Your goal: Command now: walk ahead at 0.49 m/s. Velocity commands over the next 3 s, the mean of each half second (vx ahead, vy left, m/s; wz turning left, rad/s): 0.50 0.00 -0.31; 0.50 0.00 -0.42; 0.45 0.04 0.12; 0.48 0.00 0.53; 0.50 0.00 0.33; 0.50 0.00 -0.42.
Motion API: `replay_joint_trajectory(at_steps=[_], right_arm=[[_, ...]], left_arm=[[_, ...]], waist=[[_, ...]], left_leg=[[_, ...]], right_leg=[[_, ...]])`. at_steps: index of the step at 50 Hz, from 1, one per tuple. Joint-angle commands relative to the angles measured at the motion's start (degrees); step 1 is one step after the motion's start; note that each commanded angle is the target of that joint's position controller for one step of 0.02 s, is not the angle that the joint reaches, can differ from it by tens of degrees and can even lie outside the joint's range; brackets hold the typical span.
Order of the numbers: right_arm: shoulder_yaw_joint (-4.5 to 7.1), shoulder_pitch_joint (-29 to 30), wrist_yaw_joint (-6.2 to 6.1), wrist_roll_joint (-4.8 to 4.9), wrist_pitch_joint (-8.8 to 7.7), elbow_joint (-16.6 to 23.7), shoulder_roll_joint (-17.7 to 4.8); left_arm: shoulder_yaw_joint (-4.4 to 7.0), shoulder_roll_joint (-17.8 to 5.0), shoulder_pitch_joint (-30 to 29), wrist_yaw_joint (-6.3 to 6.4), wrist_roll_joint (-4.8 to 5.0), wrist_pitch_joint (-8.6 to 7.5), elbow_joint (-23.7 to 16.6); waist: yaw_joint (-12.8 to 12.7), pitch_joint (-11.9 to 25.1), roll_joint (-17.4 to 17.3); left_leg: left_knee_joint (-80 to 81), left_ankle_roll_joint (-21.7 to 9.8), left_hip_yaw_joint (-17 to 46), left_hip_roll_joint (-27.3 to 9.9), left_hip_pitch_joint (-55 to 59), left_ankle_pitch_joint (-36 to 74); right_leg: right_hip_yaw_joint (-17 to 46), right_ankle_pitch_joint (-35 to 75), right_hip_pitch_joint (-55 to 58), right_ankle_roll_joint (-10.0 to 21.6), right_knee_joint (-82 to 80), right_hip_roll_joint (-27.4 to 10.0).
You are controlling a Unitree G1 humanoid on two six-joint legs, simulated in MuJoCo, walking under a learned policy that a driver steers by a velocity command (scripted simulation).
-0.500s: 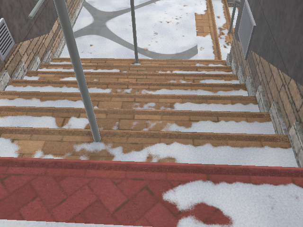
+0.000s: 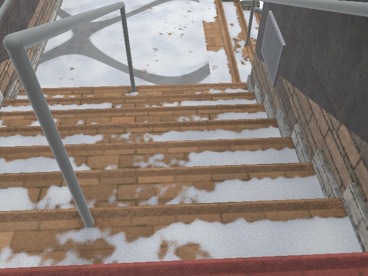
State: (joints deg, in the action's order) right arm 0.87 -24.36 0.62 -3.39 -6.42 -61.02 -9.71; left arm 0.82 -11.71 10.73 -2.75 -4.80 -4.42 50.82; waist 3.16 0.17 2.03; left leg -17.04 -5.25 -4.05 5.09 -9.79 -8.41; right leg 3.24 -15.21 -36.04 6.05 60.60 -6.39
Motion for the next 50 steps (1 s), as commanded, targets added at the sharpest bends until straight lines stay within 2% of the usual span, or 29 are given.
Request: replay_joint_trajectory(at_steps=[1,5,9,14,15,16,17,18,20,22,24,26,27,29,30,31,32,33,34,35,36,37,38,39,40,41,42,47,50], right_arm=[[-0.42,4.78,1.26,-0.84,-2.11,4.96,-2.82],[0.02,-5.40,2.14,-0.35,-2.27,1.38,-6.30],[-0.40,-9.38,0.86,-0.64,-1.12,-0.95,-4.87],[1.05,-7.82,-0.12,-0.38,0.56,-0.75,-9.35],[1.13,-7.39,-0.09,-0.49,0.45,-0.04,-9.41],[0.43,-11.30,0.15,-1.01,0.14,0.80,-6.22],[-0.91,-9.36,1.35,-1.79,-0.67,2.84,-4.26],[-0.63,-1.93,2.76,-0.90,-0.54,4.42,-4.10],[0.67,9.30,1.30,-0.17,-0.68,8.12,-6.87],[0.32,6.96,-0.99,-1.86,-0.09,8.94,-3.47],[-0.03,5.47,-1.58,-1.58,0.66,9.23,-1.16],[0.17,8.00,-1.66,0.02,0.88,9.76,-2.28],[0.47,10.82,-1.54,-0.30,1.22,11.07,-3.76],[-0.89,16.28,-1.28,-0.91,1.94,13.91,-0.16],[-1.19,12.92,-0.43,-1.80,1.95,13.36,0.44],[-0.67,11.87,-0.22,-1.65,1.78,13.99,-1.44],[-0.14,12.51,-0.74,-1.46,1.62,15.31,-3.26],[1.60,15.03,-0.88,1.99,1.77,15.86,-9.36],[1.51,15.91,-0.68,2.19,1.32,16.72,-9.00],[1.05,11.71,-2.14,-1.30,0.41,16.82,-6.00],[1.82,6.84,-0.92,1.48,0.17,14.85,-8.64],[2.28,-1.12,-0.58,1.90,-0.50,12.46,-8.68],[4.31,-7.18,-0.25,1.14,-1.25,10.91,-13.99],[4.92,-6.03,0.11,2.19,-1.04,10.47,-15.78],[5.07,-4.82,0.35,3.41,-0.66,10.57,-15.21],[4.24,-0.93,0.83,3.24,-0.90,12.14,-10.12],[3.60,2.19,1.25,3.02,-1.22,13.01,-8.42],[4.18,0.59,0.47,2.00,0.01,10.17,-10.53],[3.80,0.32,0.71,1.46,0.75,11.09,-11.57]], left_arm=[[-0.86,0.82,2.46,-0.53,0.41,0.90,-1.43],[-0.26,-1.47,-5.95,-0.80,0.97,2.52,-3.88],[0.72,-1.80,-11.07,-0.59,1.77,1.95,-4.79],[2.46,-3.10,-12.22,-0.46,2.99,0.60,-5.37],[3.50,-5.27,-8.25,0.10,3.50,-0.23,-4.49],[4.09,-6.85,1.89,0.63,3.86,-0.78,-1.81],[5.06,-10.71,18.75,1.06,3.65,-0.90,2.43],[4.82,-10.10,28.05,1.23,1.52,-1.27,6.76],[5.31,-9.19,17.49,2.17,1.63,-2.93,5.79],[3.14,-2.95,9.38,2.06,2.72,-2.85,3.85],[2.41,-0.88,8.52,1.04,2.70,-3.13,2.64],[2.80,-2.94,8.95,0.46,2.08,-3.61,2.38],[3.02,-4.24,10.26,-0.05,1.64,-3.45,2.21],[2.82,-4.89,12.54,-0.48,1.00,-2.99,3.29],[2.56,-5.02,12.06,-0.56,-0.64,-3.09,2.83],[2.29,-4.81,11.44,-0.67,-0.62,-3.34,2.35],[2.08,-4.32,12.05,-0.43,-0.12,-3.69,2.19],[4.31,-11.03,8.30,2.08,6.56,-1.70,-0.27],[3.99,-9.62,10.03,3.04,6.23,-0.26,-0.44],[1.02,-1.67,12.64,1.86,-1.96,-2.43,1.79],[4.11,-8.62,8.56,3.67,5.21,-0.01,-1.17],[4.51,-10.20,6.74,4.38,6.20,1.33,-2.13],[4.14,-6.37,7.74,4.53,6.07,1.44,-4.00],[3.13,-0.47,16.67,4.27,5.52,1.37,-4.19],[3.54,-2.40,22.14,4.17,3.95,1.31,-3.23],[4.31,-5.27,16.10,4.06,3.02,1.88,-2.37],[4.94,-6.52,10.47,3.77,3.40,2.33,-3.49],[3.53,-2.66,0.43,1.57,2.98,5.24,-7.36],[4.13,-4.64,2.87,0.83,1.54,5.13,-5.46]], waist=[[-3.37,-3.24,-4.35],[-0.47,-3.59,-5.38],[0.63,-3.73,-5.43],[-1.92,-1.97,-5.25],[-3.37,0.60,-5.53],[-4.43,10.05,-1.48],[-11.43,17.93,5.70],[-14.71,16.99,5.85],[-11.66,0.47,1.70],[-4.99,0.62,0.36],[-1.70,0.09,0.61],[-1.84,-0.99,0.73],[-2.52,-1.77,0.54],[-3.91,-1.47,2.03],[-2.01,-0.62,3.22],[-0.98,-0.40,1.74],[-0.59,-0.10,1.28],[-1.47,1.30,2.32],[-2.53,0.85,2.47],[0.27,-0.36,0.75],[1.91,3.44,2.47],[5.60,4.10,0.42],[6.75,5.26,-8.77],[-0.35,5.22,-19.59],[-3.38,4.16,-20.80],[-2.07,-2.53,-8.29],[-2.29,-5.82,-2.27],[-4.03,-4.58,-6.74],[-4.27,-0.15,-7.79]], left_leg=[[12.60,-10.51,8.43,-13.59,-15.12,6.62],[10.11,-11.17,8.55,-18.42,2.70,16.82],[8.45,-8.51,5.84,-21.08,19.05,21.94],[-0.08,-5.16,-1.53,-19.40,17.99,38.52],[-5.70,-3.16,-4.19,-17.07,13.51,43.06],[-18.69,1.03,-6.51,-12.48,-1.55,38.81],[-34.11,5.27,-4.04,-5.50,-18.84,11.67],[-49.84,4.65,2.89,-2.36,-28.65,-22.11],[-54.03,1.51,10.13,-8.92,-36.00,-17.87],[-49.37,1.12,9.79,-11.55,-26.45,-12.68],[-45.24,2.49,8.63,-11.80,-22.08,-11.02],[-38.44,4.50,5.69,-10.45,-20.55,-5.46],[-33.03,5.32,3.84,-9.26,-18.79,-1.94],[-27.56,5.97,0.92,-7.49,-10.57,5.43],[-36.35,5.89,1.54,-7.52,-4.07,14.22],[-38.38,6.14,1.46,-7.90,-4.38,13.17],[-38.38,6.24,1.76,-8.04,-6.08,9.28],[-35.92,7.22,1.47,-5.78,-10.76,6.62],[-33.39,7.12,3.33,-6.39,-11.38,3.10],[-28.46,5.44,7.89,-9.07,-9.64,-3.29],[-24.27,5.21,3.66,-4.12,-4.25,-2.23],[-16.91,4.35,4.05,-4.79,3.27,1.01],[-12.57,2.05,12.10,-12.28,10.95,6.51],[-8.52,-3.13,26.19,-23.82,18.57,18.51],[-3.92,-10.50,38.85,-28.51,19.02,15.31],[-1.70,-12.82,37.55,-28.50,11.74,10.51],[-1.42,-12.08,31.23,-26.61,5.17,12.54],[-0.39,-5.51,10.84,-17.10,-3.60,18.16],[-5.72,-4.83,7.73,-16.57,-3.52,21.24]], right_leg=[[-3.71,13.20,8.80,-0.93,-12.10,-0.63],[-2.57,18.69,1.12,-2.04,-22.71,0.41],[-1.32,15.74,-4.59,-1.00,-28.72,1.02],[-6.31,12.40,10.79,1.03,-32.50,6.51],[-6.76,14.44,20.10,3.08,-30.91,8.39],[-0.04,22.95,43.03,8.51,-24.49,5.39],[20.08,15.91,61.98,17.27,-32.94,-4.25],[33.80,16.20,65.75,18.86,-41.77,-10.76],[26.12,8.59,47.27,12.66,-45.70,-7.97],[20.42,14.61,33.10,13.04,-48.55,-5.57],[17.08,18.76,25.86,12.48,-49.91,-3.92],[12.98,15.81,19.81,10.63,-50.97,-0.89],[11.37,14.88,15.79,9.83,-51.04,0.76],[8.75,13.66,7.04,8.37,-50.62,3.34],[8.26,16.25,1.30,8.22,-46.95,3.50],[9.73,18.94,0.63,9.00,-44.63,2.76],[12.04,21.76,3.47,9.23,-41.34,1.78],[14.22,26.37,12.91,7.89,-42.70,1.11],[15.99,28.79,16.75,7.55,-39.42,0.03],[17.31,27.56,18.46,6.20,-30.42,-1.56],[15.89,37.51,20.48,5.97,-27.92,2.38],[15.11,36.69,18.57,4.94,-18.14,3.85],[10.78,26.87,12.23,2.45,-1.71,8.95],[3.84,-12.29,0.54,0.75,12.88,14.14],[0.13,-15.77,-9.60,0.17,19.94,11.89],[2.44,-11.08,-11.98,-0.54,21.14,8.98],[4.82,-7.24,-9.76,-1.37,17.58,7.83],[-1.25,1.54,4.62,-3.47,-7.67,6.22],[-5.99,11.69,10.50,-0.69,-5.11,6.73]])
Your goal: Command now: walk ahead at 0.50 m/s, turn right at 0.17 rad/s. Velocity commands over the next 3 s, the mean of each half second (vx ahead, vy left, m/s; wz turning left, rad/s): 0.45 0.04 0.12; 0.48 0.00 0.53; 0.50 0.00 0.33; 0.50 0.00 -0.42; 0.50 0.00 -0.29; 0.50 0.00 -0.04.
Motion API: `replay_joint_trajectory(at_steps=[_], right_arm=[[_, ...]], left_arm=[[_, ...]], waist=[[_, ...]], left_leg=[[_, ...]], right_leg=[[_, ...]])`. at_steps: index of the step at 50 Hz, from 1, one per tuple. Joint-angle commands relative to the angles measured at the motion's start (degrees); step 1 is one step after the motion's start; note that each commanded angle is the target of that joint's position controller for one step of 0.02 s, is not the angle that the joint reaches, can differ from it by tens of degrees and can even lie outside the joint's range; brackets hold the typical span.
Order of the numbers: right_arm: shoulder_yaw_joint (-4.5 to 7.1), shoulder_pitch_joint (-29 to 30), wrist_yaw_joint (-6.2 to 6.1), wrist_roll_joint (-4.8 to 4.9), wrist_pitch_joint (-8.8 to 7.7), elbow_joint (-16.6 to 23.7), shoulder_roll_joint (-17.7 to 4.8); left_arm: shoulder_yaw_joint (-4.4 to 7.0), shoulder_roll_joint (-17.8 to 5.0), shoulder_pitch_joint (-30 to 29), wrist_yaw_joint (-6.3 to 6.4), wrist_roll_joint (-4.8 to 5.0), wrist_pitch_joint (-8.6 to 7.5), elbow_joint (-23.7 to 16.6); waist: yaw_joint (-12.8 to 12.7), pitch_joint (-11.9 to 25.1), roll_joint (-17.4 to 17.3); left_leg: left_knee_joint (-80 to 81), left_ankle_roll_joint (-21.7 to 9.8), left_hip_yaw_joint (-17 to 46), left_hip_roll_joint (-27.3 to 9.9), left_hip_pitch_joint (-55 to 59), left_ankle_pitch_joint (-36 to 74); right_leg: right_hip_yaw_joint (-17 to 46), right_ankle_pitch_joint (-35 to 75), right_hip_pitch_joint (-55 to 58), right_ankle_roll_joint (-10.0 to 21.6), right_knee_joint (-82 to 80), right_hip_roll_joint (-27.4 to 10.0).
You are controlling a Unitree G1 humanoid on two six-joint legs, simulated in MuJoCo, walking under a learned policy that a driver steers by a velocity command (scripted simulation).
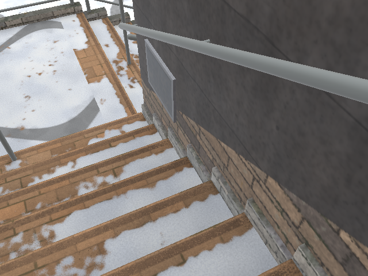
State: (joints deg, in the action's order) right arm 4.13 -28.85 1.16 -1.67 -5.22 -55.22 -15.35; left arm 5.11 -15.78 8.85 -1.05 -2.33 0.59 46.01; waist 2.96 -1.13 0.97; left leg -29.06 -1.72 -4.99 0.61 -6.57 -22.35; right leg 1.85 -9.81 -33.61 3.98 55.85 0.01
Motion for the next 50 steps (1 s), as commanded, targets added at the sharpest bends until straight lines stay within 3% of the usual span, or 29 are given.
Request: replay_joint_trajectory(at_steps=[1,5,8,10,11,12,14,15,16,17,18,20,21,23,27,28,30,31,33,35,36,38,41,43,45,46,47,48,50], right_arm=[[0.68,-0.28,0.16,-0.55,-1.35,3.27,-6.35],[0.94,-7.50,-0.79,-2.31,-2.96,1.69,-6.80],[0.24,1.24,-1.32,-0.71,-2.58,4.46,-6.74],[-0.59,0.76,-1.91,0.96,-2.25,3.35,-5.98],[-2.29,-1.92,-0.52,-1.23,-2.34,1.55,-4.37],[-1.75,-2.96,0.02,-1.04,-2.04,1.66,-4.97],[-1.31,-3.54,2.39,-2.81,-0.66,1.11,-8.83],[-1.67,-6.94,4.06,-3.59,-0.25,-0.10,-6.80],[0.06,-8.39,-0.45,4.87,3.00,0.18,-4.72],[-1.35,-15.41,-2.33,4.29,4.39,0.81,-2.22],[-1.73,-11.25,-3.13,2.40,4.93,1.08,-2.17],[-0.46,4.18,-1.33,-1.04,6.08,3.76,-6.08],[-3.38,8.15,-0.07,-2.05,0.49,9.94,1.83],[-3.62,3.73,1.95,-2.37,0.48,4.12,1.47],[-4.11,11.19,2.52,-1.85,1.48,7.55,-0.90],[-4.73,8.63,3.26,-3.29,1.46,6.13,-0.11],[-4.81,10.82,3.98,-4.27,0.98,6.43,-0.86],[-4.73,15.63,3.31,-4.92,0.23,8.35,-0.47],[-5.63,25.43,1.95,-3.76,-0.59,10.79,0.97],[-5.88,28.30,2.07,-2.72,-0.34,11.38,2.49],[-6.10,27.47,2.63,-1.81,0.15,9.65,2.40],[-4.81,29.40,3.18,-2.12,2.66,11.14,0.51],[-4.16,31.73,2.57,-3.91,2.96,11.42,-0.99],[-4.68,32.94,2.46,-3.37,2.24,9.71,1.31],[-2.14,21.32,2.11,-1.87,0.87,3.56,-3.00],[0.77,8.56,2.10,-2.38,-0.03,-1.19,-9.16],[3.66,-5.95,2.79,-2.57,-0.15,-4.48,-17.29],[4.50,-18.09,3.24,-2.98,-0.02,-7.98,-19.50],[3.21,-13.69,3.67,-0.69,-0.89,-6.37,-13.62]], left_arm=[[0.37,-1.93,-1.30,-0.74,-0.48,-0.41,-2.06],[-0.02,-3.12,-17.42,0.49,0.22,-1.86,-6.95],[-1.75,-0.15,-15.97,-1.81,1.63,-1.58,-4.64],[-1.23,-1.10,-11.76,-2.68,2.60,-0.24,-2.39],[-5.04,4.09,-7.96,-3.65,-9.18,-0.87,-4.43],[-3.96,0.89,-6.35,-3.62,-8.87,-1.41,-3.62],[-1.23,-6.49,5.27,-2.74,-3.79,-4.16,0.20],[0.23,-9.49,14.02,-3.03,-5.16,-3.80,0.82],[2.44,-16.44,26.32,-0.06,-5.08,-4.41,6.25],[3.54,-20.98,29.59,-0.18,-0.96,-3.84,6.19],[3.41,-18.76,24.07,-0.17,1.28,-3.50,4.23],[-0.57,-5.06,11.13,1.62,1.98,-3.00,1.69],[-3.16,-2.53,3.38,-1.14,-2.09,-7.98,-1.49],[-4.71,4.07,6.27,0.43,-4.43,-9.32,0.84],[-2.85,-3.54,13.11,1.40,-3.42,-8.95,5.76],[-2.96,-3.47,12.18,1.82,-4.69,-9.34,5.26],[-3.80,-1.37,14.92,1.80,-5.97,-9.42,5.94],[-4.57,0.90,17.72,2.44,-4.72,-9.70,6.08],[-6.90,5.72,30.28,4.34,-4.95,-9.30,12.14],[-7.72,6.80,35.02,5.21,-4.10,-8.43,12.88],[-8.04,6.40,31.59,4.90,-3.88,-8.13,11.54],[-7.09,1.90,28.53,2.28,-5.89,-7.51,10.24],[-5.80,-0.18,29.06,1.92,-2.97,-6.77,11.42],[-4.69,-1.68,31.62,3.01,-3.14,-5.08,13.61],[-3.04,-5.33,29.47,1.13,-6.89,-3.78,15.02],[-2.94,-6.16,25.98,-1.10,-6.40,-3.61,13.80],[-5.85,6.43,39.69,-3.50,-7.80,-3.52,17.04],[-6.50,6.42,36.72,-5.46,-4.49,-4.88,12.98],[-4.81,-1.53,7.10,-3.12,0.87,-7.85,1.60]], waist=[[-0.78,-1.50,-7.49],[4.81,-8.54,-7.15],[2.50,-6.78,-0.33],[1.35,-7.57,-2.33],[0.96,-11.86,-1.67],[1.64,-10.20,1.02],[-3.30,-2.73,6.68],[-7.73,6.24,10.48],[-7.55,12.96,5.04],[-5.70,22.71,8.05],[-5.28,23.96,9.06],[-3.65,6.73,2.63],[1.82,5.42,17.54],[0.93,1.80,5.76],[-0.73,4.63,4.59],[0.13,4.15,5.14],[-1.57,1.41,2.65],[-3.72,-0.48,3.24],[-9.76,-1.62,0.43],[-10.94,-3.20,3.35],[-10.30,-5.21,-0.83],[-9.70,-8.10,2.21],[-10.74,-10.99,1.04],[-12.06,-9.68,0.25],[-5.15,-2.12,-2.67],[1.16,3.10,-6.16],[0.05,21.20,-13.20],[5.60,32.56,-13.44],[11.95,8.36,-9.92]], left_leg=[[5.24,-8.48,12.36,-14.07,2.16,29.04],[1.65,-11.72,19.17,-16.60,17.44,18.67],[1.80,-8.16,10.77,-10.85,-9.33,-1.87],[-2.29,-6.83,10.87,-9.42,-12.85,-5.35],[-9.27,-5.34,9.82,-8.60,-8.19,-9.16],[-13.62,-6.21,11.86,-7.90,-2.65,-7.95],[-29.77,-4.36,9.49,-4.15,-11.42,-4.15],[-44.39,-0.67,10.35,-0.33,-16.30,-7.01],[-71.91,-1.83,4.83,4.96,-28.68,-32.38],[-82.81,-1.35,13.31,5.36,-37.34,-25.70],[-83.25,-1.68,12.87,2.17,-41.35,-17.31],[-66.30,-1.29,12.91,-1.82,-37.75,0.39],[-59.53,-2.02,14.70,-7.90,-37.17,7.75],[-44.38,-1.42,12.16,-7.96,-28.18,16.50],[-26.62,1.69,8.58,-7.72,-25.88,14.63],[-31.33,0.24,8.58,-6.85,-24.05,20.85],[-30.94,-2.15,8.96,-6.94,-30.45,21.13],[-27.69,-2.77,10.16,-8.41,-39.06,24.52],[-13.16,-1.18,16.43,-13.13,-58.27,37.75],[-11.66,-0.43,9.37,-11.38,-55.04,37.99],[0.49,-0.51,7.58,-12.42,-45.64,49.14],[-6.71,-0.94,0.68,-7.20,-23.30,49.46],[2.58,-1.41,3.32,-9.08,-30.11,42.52],[5.34,-1.25,2.66,-7.82,-26.84,37.77],[6.99,-1.78,-0.07,-4.94,-8.29,43.47],[8.28,-2.44,-4.37,-1.17,12.49,44.14],[-14.76,-13.00,4.87,-8.61,48.50,68.89],[-14.65,-19.00,16.29,-15.68,59.64,68.61],[2.62,-18.24,30.60,-19.04,37.65,19.20]], right_leg=[[1.20,12.69,-2.41,1.94,-1.28,-2.34],[3.76,12.96,-24.77,-0.20,-12.14,-4.99],[-2.45,36.31,9.93,-1.51,-29.30,-3.60],[-2.60,40.87,17.97,-3.64,-29.90,-3.44],[3.65,34.22,12.91,-2.55,-33.40,-9.70],[0.77,29.79,12.75,-2.61,-37.55,-8.41],[-4.36,30.70,36.90,-1.90,-33.22,-5.46],[-2.11,31.54,49.72,1.33,-26.58,-9.10],[8.13,76.46,58.91,-3.62,-14.14,-20.38],[22.91,79.91,65.74,2.24,-13.61,-30.89],[30.83,48.13,60.13,7.81,-25.29,-33.10],[15.15,25.59,37.33,5.81,-32.89,-23.54],[6.81,20.51,21.00,10.52,-31.22,-19.20],[3.54,16.37,8.91,12.28,-37.33,-17.60],[-0.59,18.13,15.27,10.87,-38.21,-19.17],[-2.31,17.31,13.45,9.96,-34.22,-17.97],[-0.89,6.38,15.89,10.92,-34.51,-20.69],[0.70,-1.16,22.64,11.08,-33.01,-21.27],[6.01,-3.45,43.19,10.08,-25.86,-25.30],[4.20,-3.30,38.82,9.50,-24.72,-23.91],[-3.56,-9.26,29.05,6.03,-22.83,-19.96],[-6.99,-21.22,6.96,4.60,-27.15,-19.06],[-5.83,-21.27,17.25,1.44,-20.56,-21.86],[-4.63,-15.68,22.94,1.17,-17.52,-23.06],[-10.46,-4.96,22.77,-2.42,-2.31,-20.42],[-15.62,-1.75,14.17,-4.15,11.41,-13.65],[-14.88,-31.20,-3.71,-9.56,33.28,-8.50],[-8.45,-38.44,-11.50,-9.55,51.35,-4.87],[-4.80,-34.58,-36.78,-6.94,58.06,-5.31]])
Over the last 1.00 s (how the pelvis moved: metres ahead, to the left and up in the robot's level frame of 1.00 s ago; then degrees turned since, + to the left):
0.51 -0.11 -0.01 -23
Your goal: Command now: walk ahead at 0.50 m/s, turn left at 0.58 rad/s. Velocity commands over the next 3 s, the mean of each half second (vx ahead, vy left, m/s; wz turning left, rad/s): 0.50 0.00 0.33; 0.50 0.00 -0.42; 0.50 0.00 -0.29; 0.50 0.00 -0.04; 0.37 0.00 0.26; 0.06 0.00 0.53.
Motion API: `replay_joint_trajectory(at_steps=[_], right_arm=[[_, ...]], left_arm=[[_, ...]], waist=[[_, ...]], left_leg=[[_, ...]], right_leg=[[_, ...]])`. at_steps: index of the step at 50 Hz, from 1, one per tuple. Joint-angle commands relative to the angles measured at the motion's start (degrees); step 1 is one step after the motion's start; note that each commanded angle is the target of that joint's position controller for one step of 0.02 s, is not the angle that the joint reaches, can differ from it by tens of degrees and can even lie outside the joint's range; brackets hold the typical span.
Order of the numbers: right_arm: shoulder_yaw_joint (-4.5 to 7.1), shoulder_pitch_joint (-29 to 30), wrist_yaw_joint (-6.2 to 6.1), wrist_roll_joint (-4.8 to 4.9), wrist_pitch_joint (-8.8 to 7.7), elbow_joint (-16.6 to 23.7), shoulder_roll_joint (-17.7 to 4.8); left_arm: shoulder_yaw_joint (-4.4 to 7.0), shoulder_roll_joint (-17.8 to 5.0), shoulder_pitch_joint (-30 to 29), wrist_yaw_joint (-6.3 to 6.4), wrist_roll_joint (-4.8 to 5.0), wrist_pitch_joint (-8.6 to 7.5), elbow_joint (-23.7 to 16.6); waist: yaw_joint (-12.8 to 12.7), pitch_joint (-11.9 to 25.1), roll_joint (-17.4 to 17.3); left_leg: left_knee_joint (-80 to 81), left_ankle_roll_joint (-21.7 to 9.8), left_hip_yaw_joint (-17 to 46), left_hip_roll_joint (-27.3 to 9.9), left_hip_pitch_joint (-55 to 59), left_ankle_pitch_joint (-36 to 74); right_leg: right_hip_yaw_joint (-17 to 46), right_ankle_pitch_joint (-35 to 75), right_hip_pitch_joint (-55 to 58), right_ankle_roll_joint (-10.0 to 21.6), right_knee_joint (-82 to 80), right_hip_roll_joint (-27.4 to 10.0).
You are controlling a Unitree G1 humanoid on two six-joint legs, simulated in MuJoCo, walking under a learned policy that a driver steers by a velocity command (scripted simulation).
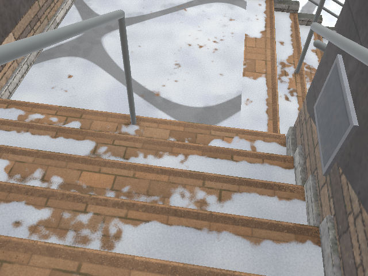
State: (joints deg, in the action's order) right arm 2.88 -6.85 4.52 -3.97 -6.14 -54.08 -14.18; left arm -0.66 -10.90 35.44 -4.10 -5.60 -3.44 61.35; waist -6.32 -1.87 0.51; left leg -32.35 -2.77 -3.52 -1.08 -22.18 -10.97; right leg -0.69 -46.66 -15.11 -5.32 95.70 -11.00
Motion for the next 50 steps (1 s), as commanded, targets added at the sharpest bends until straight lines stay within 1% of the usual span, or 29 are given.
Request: replay_joint_trajectory(at_steps=[1,3,4,5,6,9,10,12,14,18,19,20,21,22,23,24,26,27,29,31,34,38,40,41,42,43,46,49,50], right_arm=[[2.86,-31.27,1.08,1.31,0.10,-5.42,-10.31],[-0.77,-16.56,1.61,0.06,-1.01,-2.24,-5.04],[-3.24,-7.25,0.25,0.84,-2.38,1.26,0.49],[-3.34,-3.44,-0.65,2.72,-2.75,3.98,-0.34],[-3.55,-4.95,-1.39,2.30,-3.00,4.12,-1.43],[-3.11,-9.36,-1.79,-2.26,-2.25,4.82,-5.64],[-4.01,-13.99,-2.82,-2.71,-2.84,3.12,-2.18],[-4.47,-20.30,-3.73,-1.45,-2.66,1.23,-1.26],[-3.80,-21.80,-1.91,-2.30,-1.04,0.00,-6.80],[-3.14,-25.55,-2.18,-0.09,0.37,-1.12,-5.85],[-2.94,-24.13,-2.23,-0.07,0.90,-0.95,-6.58],[-0.94,-24.40,-5.94,3.07,3.84,-1.26,-7.26],[-0.51,-24.64,-7.34,2.80,5.11,-1.92,-7.48],[-0.46,-28.34,-7.46,4.42,4.52,-0.85,-3.34],[-4.57,-41.24,0.49,-2.67,2.50,-1.84,4.50],[-2.47,-23.06,1.27,-0.14,1.49,6.27,-2.27],[-2.36,-11.67,-2.22,1.51,0.08,6.78,-5.02],[-2.83,-15.01,-3.69,0.87,0.25,6.19,-3.53],[-4.70,-13.70,-3.83,-3.23,1.83,5.42,0.54],[-3.36,-5.73,-2.88,-1.46,1.00,5.56,-1.68],[-3.47,-10.71,-2.08,-1.41,0.91,4.84,-2.03],[-3.26,-7.27,-4.52,-2.79,0.93,9.17,-2.16],[-1.88,-26.93,-5.23,-0.79,0.01,5.12,-6.03],[-0.61,-37.74,-6.25,0.93,-0.97,1.41,-11.40],[-1.42,-33.64,-4.17,0.33,-1.63,2.97,-11.23],[-1.00,-29.24,-3.22,-1.61,-1.44,2.80,-9.08],[-5.59,-9.30,-2.68,-1.58,-0.08,6.74,8.21],[-4.85,-6.96,-5.31,-1.97,-1.21,8.45,2.94],[-4.79,-10.26,-6.20,-2.80,-2.29,8.61,1.37]], left_arm=[[1.56,-9.73,-20.07,1.24,3.46,-4.20,-13.38],[0.60,-5.63,-15.61,2.99,2.12,-3.71,-13.00],[-1.15,-0.70,-14.45,3.43,-0.98,-3.12,-13.32],[-1.06,0.07,-13.50,2.94,-1.28,-2.64,-11.48],[-0.99,-1.40,-14.16,2.95,-1.07,-2.10,-11.75],[-1.35,-3.58,-10.71,0.96,-0.77,-2.10,-11.35],[-1.68,-5.34,-19.51,0.27,-1.71,-2.07,-14.24],[-1.80,-6.77,-27.75,0.53,-0.86,-1.36,-16.25],[-2.05,-6.19,-30.46,0.32,0.55,0.07,-17.77],[-1.42,-8.21,-32.34,-0.22,-1.25,-0.06,-16.80],[-1.03,-8.14,-29.41,0.24,-0.80,-0.57,-15.58],[1.35,-7.53,-27.41,2.32,8.85,-1.10,-13.78],[1.83,-9.02,-14.92,3.07,7.53,-1.38,-10.02],[4.18,-14.34,-1.90,3.37,6.71,-0.85,-5.41],[5.17,-22.40,5.38,-1.28,1.63,-1.11,-6.02],[5.42,-18.50,4.19,-2.75,-0.29,-1.30,-5.67],[3.09,-9.35,-0.52,-2.83,-0.40,-2.10,-5.42],[0.69,-3.07,-6.89,-2.67,-0.97,-2.29,-7.25],[-0.54,1.55,-16.70,0.01,0.87,-3.91,-9.17],[-0.40,-2.39,-16.05,0.50,2.51,-4.59,-10.31],[1.65,-11.23,-12.56,-0.20,-0.50,-4.46,-9.54],[2.70,-9.47,-4.63,-0.16,0.46,-5.07,-8.50],[4.09,-10.56,-21.53,-0.15,1.24,-5.97,-14.64],[2.93,-4.45,-19.77,-1.84,0.84,-6.22,-15.54],[0.42,3.32,-13.37,-2.73,2.10,-6.08,-17.21],[1.49,-1.97,-19.84,-1.57,2.49,-4.54,-20.01],[0.80,-2.06,-11.87,1.65,-0.47,-1.10,-12.76],[0.55,-1.73,-12.87,-2.25,-2.67,-1.64,-9.11],[1.10,-4.19,-17.86,-2.91,-1.20,-2.32,-10.49]], waist=[[18.65,4.41,-4.55],[5.95,-3.41,-0.13],[1.94,-3.45,2.01],[2.02,-4.39,0.73],[2.06,-2.91,-3.12],[1.65,0.27,-0.48],[6.50,1.21,0.46],[10.81,0.42,2.03],[9.77,-1.54,-2.30],[12.27,-3.32,-4.32],[10.82,-2.47,-4.17],[11.18,-1.38,-5.75],[6.57,3.33,-4.64],[4.09,12.50,6.89],[5.64,29.49,25.59],[-2.85,15.83,13.84],[-1.18,2.57,-2.74],[5.95,2.06,-2.60],[9.64,-2.06,1.35],[6.22,1.36,3.63],[8.90,5.24,2.07],[6.60,3.80,1.59],[18.48,9.37,-3.87],[19.92,16.73,-11.12],[13.18,16.96,-12.60],[14.38,3.27,-1.55],[3.51,1.47,1.40],[3.95,-1.10,-1.78],[6.61,0.70,2.21]], left_leg=[[7.05,-17.05,30.58,-17.21,40.15,0.59],[9.59,-19.23,33.68,-19.21,4.12,-9.46],[13.91,-16.31,30.36,-15.89,-6.06,-11.88],[17.14,-16.74,25.99,-13.86,-14.26,-12.57],[16.02,-16.87,24.23,-11.21,-15.62,-14.13],[2.69,-16.56,18.90,-4.97,-25.41,-2.13],[-2.79,-15.98,20.95,-4.45,-13.81,-5.45],[-8.19,-14.48,21.88,-4.51,-6.36,-14.02],[-8.29,-14.63,22.24,-4.21,-17.53,-18.52],[-18.19,-12.02,28.03,-7.22,2.26,-7.64],[-22.37,-10.35,26.09,-7.12,2.65,-2.08],[-31.96,-8.90,14.30,0.04,5.04,3.80],[-46.30,-8.60,10.40,1.96,-0.30,4.12],[-71.22,-5.69,5.84,5.77,-16.38,-19.96],[-92.93,1.84,7.74,6.51,-33.66,-37.27],[-93.45,2.82,5.62,5.92,-54.51,-32.66],[-82.02,1.72,6.25,-1.00,-57.93,-17.22],[-70.79,0.07,11.46,-6.36,-45.91,-6.11],[-50.22,-0.94,11.17,-9.81,-36.76,7.39],[-26.26,1.81,3.13,-6.38,-14.93,14.24],[-33.19,4.96,-0.23,-3.15,-2.18,15.48],[-29.53,5.44,0.71,1.23,-11.54,-10.04],[-14.05,0.21,-1.02,4.95,17.54,-7.48],[-12.12,-10.90,13.73,-5.50,38.29,6.51],[-4.14,-24.90,39.58,-22.33,39.21,34.67],[-0.78,-25.89,47.00,-26.99,29.98,27.01],[-4.85,-13.23,24.48,-17.79,4.14,19.76],[-7.87,-6.13,4.73,-6.31,-20.38,-6.33],[-9.99,-3.54,-1.97,-2.99,-23.75,-12.94]], right_leg=[[0.83,5.95,-53.75,3.51,15.97,3.27],[7.77,19.00,-37.96,7.72,4.00,1.35],[11.05,34.21,-33.35,10.31,-12.53,-1.00],[8.46,39.93,-27.56,9.77,-25.28,-0.14],[6.66,40.54,-24.92,9.35,-28.02,1.26],[2.67,49.37,-14.49,6.56,-25.88,5.05],[8.87,64.87,-24.45,5.81,-36.30,3.65],[8.16,76.97,-27.16,4.58,-56.73,2.93],[1.67,71.17,-11.82,4.07,-57.63,6.01],[0.83,61.37,-15.70,6.71,-72.23,5.05],[-1.28,57.79,-9.22,7.55,-73.96,6.38],[-1.89,58.53,-4.94,7.22,-81.47,8.18],[-2.91,67.08,9.04,7.93,-75.11,7.33],[3.91,87.49,30.00,11.73,-60.50,-0.88],[19.66,87.68,54.47,28.37,-56.85,-7.29],[32.71,59.14,49.03,29.73,-66.08,-10.76],[30.00,31.74,25.61,24.69,-72.43,-7.76],[30.62,28.69,8.12,25.72,-73.50,-8.29],[23.73,25.49,-11.24,23.69,-78.03,-0.58],[11.44,34.38,-22.90,23.36,-80.06,5.09],[10.99,50.96,-26.60,22.95,-69.18,6.01],[24.40,55.73,-6.73,25.63,-54.32,3.22],[19.71,69.28,-19.91,21.77,-33.10,9.40],[13.60,47.18,-36.26,16.92,-10.48,16.02],[10.06,11.65,-51.71,13.64,2.49,18.96],[14.64,15.28,-64.09,11.68,-0.06,16.60],[13.13,36.01,-48.47,7.31,-19.43,6.16],[3.33,69.16,-23.53,6.57,-34.39,6.54],[-0.34,81.87,-14.20,6.62,-44.91,7.60]])
Over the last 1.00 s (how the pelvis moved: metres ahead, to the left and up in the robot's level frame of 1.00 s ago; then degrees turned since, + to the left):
0.49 0.08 -0.31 24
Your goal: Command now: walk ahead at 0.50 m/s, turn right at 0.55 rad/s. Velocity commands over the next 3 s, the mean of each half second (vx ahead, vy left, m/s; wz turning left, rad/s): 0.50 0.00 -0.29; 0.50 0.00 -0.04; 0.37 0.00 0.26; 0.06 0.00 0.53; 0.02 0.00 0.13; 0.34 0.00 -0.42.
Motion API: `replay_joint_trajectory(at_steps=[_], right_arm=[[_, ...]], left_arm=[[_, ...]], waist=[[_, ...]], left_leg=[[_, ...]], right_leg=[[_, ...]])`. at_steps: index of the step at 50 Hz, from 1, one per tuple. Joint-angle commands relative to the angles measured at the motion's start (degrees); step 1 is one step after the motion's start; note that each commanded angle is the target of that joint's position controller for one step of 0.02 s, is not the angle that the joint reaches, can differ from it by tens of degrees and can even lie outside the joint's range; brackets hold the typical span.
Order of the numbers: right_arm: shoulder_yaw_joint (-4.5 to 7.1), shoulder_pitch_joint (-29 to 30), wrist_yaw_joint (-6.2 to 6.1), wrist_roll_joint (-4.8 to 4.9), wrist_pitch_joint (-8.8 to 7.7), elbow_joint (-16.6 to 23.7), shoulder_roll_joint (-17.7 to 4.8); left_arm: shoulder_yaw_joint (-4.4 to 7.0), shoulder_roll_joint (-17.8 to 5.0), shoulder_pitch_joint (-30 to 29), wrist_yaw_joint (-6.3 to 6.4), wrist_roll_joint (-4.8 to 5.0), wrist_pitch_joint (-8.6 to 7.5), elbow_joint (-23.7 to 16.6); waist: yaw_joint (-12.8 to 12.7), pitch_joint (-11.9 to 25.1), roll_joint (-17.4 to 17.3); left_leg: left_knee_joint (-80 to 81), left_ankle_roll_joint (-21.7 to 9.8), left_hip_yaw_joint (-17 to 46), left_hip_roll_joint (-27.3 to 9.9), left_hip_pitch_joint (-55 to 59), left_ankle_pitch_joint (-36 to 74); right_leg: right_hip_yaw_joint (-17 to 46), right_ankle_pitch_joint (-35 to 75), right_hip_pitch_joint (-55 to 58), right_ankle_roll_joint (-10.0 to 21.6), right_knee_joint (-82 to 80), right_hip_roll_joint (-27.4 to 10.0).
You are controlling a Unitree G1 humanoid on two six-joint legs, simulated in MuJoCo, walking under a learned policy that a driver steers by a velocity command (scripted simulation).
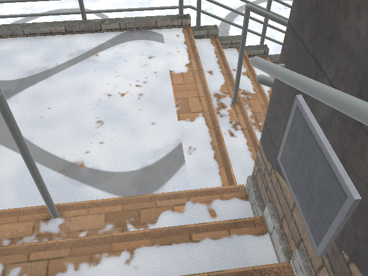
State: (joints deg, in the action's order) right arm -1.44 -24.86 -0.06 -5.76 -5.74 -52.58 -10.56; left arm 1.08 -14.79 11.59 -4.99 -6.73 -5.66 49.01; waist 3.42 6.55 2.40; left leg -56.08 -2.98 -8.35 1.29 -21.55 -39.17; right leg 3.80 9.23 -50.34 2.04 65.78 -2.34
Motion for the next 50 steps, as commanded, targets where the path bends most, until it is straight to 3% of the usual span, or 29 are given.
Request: replay_joint_trajectory(at_steps=[1,3,5,7,8,9,10,11,12,14,15,18,21,23,24,28,30,31,32,33,34,35,37,39,43,45,47,49,50], right_arm=[[-0.82,2.54,-1.29,-0.29,-2.88,4.18,-3.26],[-0.28,-2.01,0.61,0.65,-2.70,0.79,-7.41],[1.33,-2.44,1.32,1.91,-2.91,0.73,-12.42],[2.98,2.25,2.40,2.00,-1.57,0.14,-15.75],[3.42,4.52,3.51,1.29,-0.57,1.12,-15.45],[2.20,-3.55,5.40,0.29,-0.09,-1.15,-8.70],[0.14,-6.73,6.34,2.05,-0.20,0.33,-2.50],[0.53,5.48,6.50,3.76,-0.79,5.01,-5.01],[0.78,14.64,4.21,4.34,-2.43,11.24,-5.96],[2.79,12.79,1.60,1.81,-1.84,7.77,-10.61],[3.00,10.70,1.52,0.79,-0.62,5.20,-8.97],[0.65,3.98,2.44,0.26,0.23,2.51,-2.97],[0.63,17.25,2.57,1.13,-0.11,3.81,-7.14],[1.06,20.18,2.62,2.32,0.62,5.66,-7.33],[1.52,20.34,2.78,1.15,0.97,6.59,-7.84],[1.65,21.89,2.00,2.04,1.30,6.15,-9.10],[5.59,-2.30,1.35,4.22,-0.80,-1.43,-15.98],[7.42,-21.21,2.45,2.91,-0.57,-6.64,-19.29],[6.99,-19.31,3.31,1.88,-0.55,-5.35,-19.90],[7.40,-16.62,3.36,0.25,0.04,-3.95,-17.34],[6.42,-13.13,3.20,1.74,0.07,-4.98,-14.58],[3.42,-6.08,3.65,0.96,0.58,-4.21,-6.82],[0.35,5.81,2.30,0.08,-0.23,-1.87,0.99],[1.45,13.12,0.71,2.84,-2.80,0.61,-2.91],[1.92,5.07,1.58,0.69,-3.70,-2.59,-9.96],[0.86,-6.46,-1.10,2.11,-4.13,-5.58,-5.46],[-0.10,-21.42,-2.76,1.48,-2.60,-10.67,0.31],[-0.99,-15.12,-1.73,3.13,-1.49,-6.07,1.95],[-0.24,-10.28,0.70,1.32,-1.33,-6.35,-2.99]], left_arm=[[-0.54,-0.28,1.79,-2.20,0.10,-0.72,1.08],[0.70,-4.18,-5.24,-2.04,-0.09,-0.07,-2.29],[0.48,-4.92,-9.79,-0.87,0.57,1.13,-5.99],[1.92,-7.34,0.65,0.85,0.60,1.73,-3.67],[3.75,-10.99,12.42,1.57,1.42,0.84,1.06],[5.27,-13.16,24.04,1.86,0.21,0.97,5.15],[4.55,-11.05,33.82,1.71,0.76,0.92,7.86],[4.28,-8.49,35.04,2.08,0.30,-0.13,7.54],[3.07,-6.33,20.65,2.56,2.20,-1.73,2.80],[-0.23,1.37,5.03,1.46,3.15,-1.67,-0.94],[-0.77,-0.37,3.31,0.57,2.77,-0.63,-1.24],[-0.62,-2.68,9.37,1.07,2.17,-2.06,1.27],[-2.18,1.17,14.73,4.24,2.80,-3.18,2.19],[-1.82,-2.85,16.11,2.72,1.45,-1.72,3.22],[-2.11,-2.65,15.13,1.89,1.47,-1.39,2.89],[-1.59,-1.81,17.11,2.57,2.71,-0.30,5.02],[-0.28,-5.64,15.48,-0.48,0.06,1.01,6.88],[-1.44,3.03,25.67,-2.30,0.66,0.33,9.94],[-1.49,2.90,22.02,-3.99,2.88,0.37,5.41],[-1.03,-0.71,11.24,-3.21,3.84,0.06,-0.24],[-0.78,-0.27,4.73,-1.46,4.39,0.08,-2.49],[-1.38,0.85,8.15,0.08,3.50,0.20,-1.42],[-2.84,5.27,10.49,1.16,0.61,1.12,-0.36],[-2.18,4.06,7.43,0.52,0.12,1.75,-0.67],[-1.59,1.63,6.22,-1.97,-0.73,1.44,-1.25],[-1.63,-0.36,-7.71,-0.23,-1.48,0.81,-5.44],[-2.63,3.25,-14.80,0.65,-0.76,0.67,-6.69],[-2.61,1.54,-18.59,-0.76,-0.49,1.31,-5.51],[-2.83,1.29,-17.24,-1.12,-0.10,1.93,-6.84]], waist=[[-2.46,-7.77,-2.16],[-1.81,-11.23,-7.14],[-1.02,-13.24,-4.21],[-5.44,-13.19,-7.22],[-9.45,-12.03,-1.41],[-10.61,0.10,8.22],[-11.22,12.85,11.87],[-15.71,5.67,1.65],[-11.75,-1.55,-4.80],[-4.54,-8.75,-5.00],[-1.61,-13.05,-3.01],[-0.29,-5.35,-4.10],[-7.89,-5.36,-5.05],[-6.31,-7.79,-1.34],[-4.97,-8.40,1.16],[-8.18,-13.34,1.38],[2.26,-5.88,-3.68],[5.30,10.56,-19.55],[3.63,14.02,-23.01],[9.55,8.91,-13.73],[7.19,-0.74,-7.54],[1.17,-6.25,-0.89],[-6.81,-13.50,-1.05],[-6.14,-8.04,-0.54],[-5.72,-6.94,-1.45],[3.78,-7.10,-2.01],[9.03,-8.12,-5.76],[8.28,-9.16,-1.37],[4.93,-11.07,-5.63]], left_leg=[[14.93,-2.89,2.29,-5.35,-26.47,10.73],[14.17,-3.73,6.90,-10.91,-20.64,12.91],[10.26,-2.56,12.95,-14.77,-7.28,24.98],[-0.43,-1.14,13.38,-14.38,1.80,33.92],[-12.78,-0.16,10.58,-11.76,-0.62,40.36],[-42.13,3.08,5.88,-5.56,-15.45,21.08],[-55.99,5.89,7.49,-2.31,-32.62,-6.22],[-55.34,5.15,9.92,-2.55,-44.33,-3.56],[-31.39,5.94,15.60,-6.84,-47.73,14.72],[-12.50,3.83,16.69,-12.21,-34.12,26.64],[-10.81,4.52,15.19,-12.55,-27.07,24.19],[-11.51,3.83,11.36,-9.40,-12.55,38.57],[17.36,5.02,15.26,-11.83,-23.73,70.90],[15.73,5.26,7.80,-6.77,-2.27,67.05],[11.59,4.69,6.37,-5.30,1.43,61.45],[31.22,2.64,9.60,-8.21,-8.38,49.84],[31.12,-1.79,3.75,-5.62,22.83,58.57],[12.42,-16.08,10.16,-13.07,54.96,87.12],[15.81,-20.98,24.55,-19.72,61.76,89.76],[22.42,-21.96,34.00,-24.21,61.22,65.55],[27.20,-18.27,36.48,-25.02,45.03,34.48],[30.13,-15.48,34.69,-24.50,26.11,20.67],[37.86,-15.89,30.73,-21.19,-4.42,18.10],[38.52,-15.14,18.01,-11.70,-19.32,15.06],[27.30,-13.42,14.29,-10.33,-19.56,26.59],[16.78,-15.60,26.95,-16.05,21.40,25.17],[11.64,-15.87,35.79,-17.67,39.59,28.88],[10.98,-13.65,23.15,-8.97,11.31,18.13],[15.65,-13.45,20.77,-6.60,-14.02,10.37]], right_leg=[[-8.96,21.43,29.74,-1.70,-18.31,1.07],[-11.07,6.97,31.38,-1.28,-17.23,2.23],[-8.27,3.14,26.32,0.30,-26.47,1.50],[-8.54,0.63,33.87,2.73,-39.33,1.30],[-11.01,2.35,46.64,4.45,-45.79,3.63],[-2.20,27.38,72.14,14.95,-32.01,-4.49],[11.91,37.64,91.79,24.15,-24.68,-13.21],[17.38,25.93,89.24,21.79,-29.22,-14.30],[16.95,3.28,74.77,17.37,-36.37,-15.70],[15.99,-16.72,40.90,19.43,-43.41,-14.79],[15.50,-12.90,26.16,22.20,-45.18,-15.34],[9.08,-14.02,13.89,19.34,-37.24,-8.37],[6.31,-25.19,27.14,12.31,-23.63,-4.30],[4.66,-33.73,8.51,11.09,-24.71,-2.14],[5.64,-36.41,5.67,11.37,-24.21,-2.18],[15.67,-29.51,30.02,11.14,-12.82,-8.73],[9.28,-16.82,22.39,5.35,9.79,-3.53],[0.74,-41.92,3.31,-1.17,46.46,8.28],[-2.58,-55.55,-15.76,-2.36,63.04,9.32],[-1.15,-53.30,-30.39,-2.09,59.73,7.54],[0.50,-43.76,-34.18,-0.21,55.02,3.60],[5.26,-30.32,-27.26,2.70,47.14,-1.83],[7.49,-13.57,-12.79,5.76,25.88,-8.00],[-0.46,0.24,6.50,3.87,4.49,-5.42],[-3.34,1.35,17.22,2.28,3.93,-2.15],[7.67,7.94,-20.43,-1.02,-13.10,-6.76],[6.99,3.19,-38.52,-3.14,-18.63,-7.44],[-4.27,20.27,-9.93,-1.77,-34.97,-5.62],[-8.33,22.59,14.10,-0.47,-27.80,-2.85]])
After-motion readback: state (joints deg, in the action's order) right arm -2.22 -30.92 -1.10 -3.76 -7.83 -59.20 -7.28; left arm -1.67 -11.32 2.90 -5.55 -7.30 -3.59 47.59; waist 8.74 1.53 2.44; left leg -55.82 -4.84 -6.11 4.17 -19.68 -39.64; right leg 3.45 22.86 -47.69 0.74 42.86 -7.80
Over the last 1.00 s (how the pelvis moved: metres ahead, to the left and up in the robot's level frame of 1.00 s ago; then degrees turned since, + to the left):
0.56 -0.01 -0.21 -6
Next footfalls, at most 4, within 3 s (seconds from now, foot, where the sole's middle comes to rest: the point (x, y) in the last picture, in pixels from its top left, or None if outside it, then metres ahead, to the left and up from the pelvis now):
0.16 right None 0.21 -0.10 -0.86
0.60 left None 0.55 0.11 -1.01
1.14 right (209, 251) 0.84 -0.15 -1.16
1.52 left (168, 238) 0.92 0.05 -1.16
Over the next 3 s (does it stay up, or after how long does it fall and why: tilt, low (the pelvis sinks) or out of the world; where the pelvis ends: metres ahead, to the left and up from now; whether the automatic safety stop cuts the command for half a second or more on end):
stays up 1.11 -0.07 -0.57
